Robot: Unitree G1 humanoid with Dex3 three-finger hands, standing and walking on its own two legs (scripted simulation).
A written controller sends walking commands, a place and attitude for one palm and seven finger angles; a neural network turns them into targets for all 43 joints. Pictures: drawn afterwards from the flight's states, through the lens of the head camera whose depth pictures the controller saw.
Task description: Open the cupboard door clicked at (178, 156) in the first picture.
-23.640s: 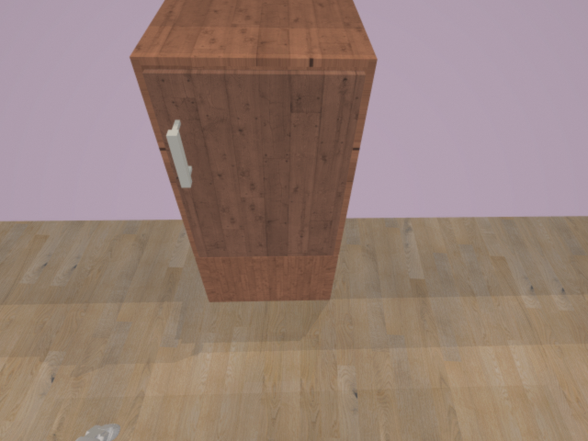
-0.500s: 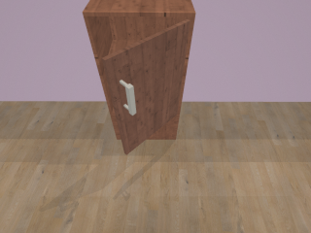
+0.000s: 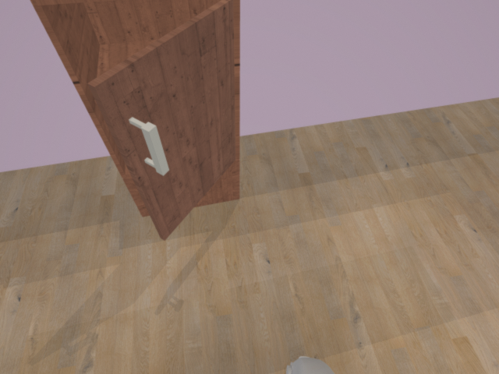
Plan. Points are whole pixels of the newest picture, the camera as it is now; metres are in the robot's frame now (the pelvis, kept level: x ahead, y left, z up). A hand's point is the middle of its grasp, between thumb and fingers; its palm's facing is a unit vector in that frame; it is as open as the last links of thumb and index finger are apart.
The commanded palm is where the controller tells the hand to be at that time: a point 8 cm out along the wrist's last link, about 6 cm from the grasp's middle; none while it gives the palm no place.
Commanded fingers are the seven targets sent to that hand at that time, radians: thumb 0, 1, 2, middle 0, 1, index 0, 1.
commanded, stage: walk to a spot facing it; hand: left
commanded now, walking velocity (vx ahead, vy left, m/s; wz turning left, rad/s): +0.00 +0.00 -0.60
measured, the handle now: (149, 147) +0.54 +0.26 -0.02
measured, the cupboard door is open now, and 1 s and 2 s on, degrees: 44 44 44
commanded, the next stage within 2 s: none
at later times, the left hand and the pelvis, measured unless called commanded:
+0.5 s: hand out of the picture +0.12 +0.12 -0.18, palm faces -0.24 -0.94 -0.22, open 7.4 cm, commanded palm none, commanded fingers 0.00 0.90 0.90 -0.20 -0.30 -0.20 -0.30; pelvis +0.00 -0.05 -0.01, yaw -18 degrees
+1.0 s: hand (248, 340) +0.20 +0.02 -0.16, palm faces -0.54 -0.79 -0.29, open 7.4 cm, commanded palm none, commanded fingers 0.00 0.90 0.90 -0.20 -0.30 -0.20 -0.30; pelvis +0.01 -0.11 +0.00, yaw -35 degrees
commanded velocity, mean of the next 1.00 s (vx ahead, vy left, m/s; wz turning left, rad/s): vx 0.05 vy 0.00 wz -0.60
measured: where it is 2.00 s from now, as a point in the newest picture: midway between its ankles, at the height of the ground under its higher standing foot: (368, 352)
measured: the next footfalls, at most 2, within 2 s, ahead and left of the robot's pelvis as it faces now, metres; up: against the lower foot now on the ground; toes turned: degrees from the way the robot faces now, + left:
right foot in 0.16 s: +0.04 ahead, -0.16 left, +0.00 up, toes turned -10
left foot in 0.54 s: +0.08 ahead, +0.07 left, +0.00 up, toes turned -18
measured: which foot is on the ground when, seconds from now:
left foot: down 0.00-0.16, up 0.18-0.52, down 0.54-0.82, up 0.84-1.00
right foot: up 0.00-0.14, down 0.16-0.52, up 0.54-0.80, down 0.82-1.00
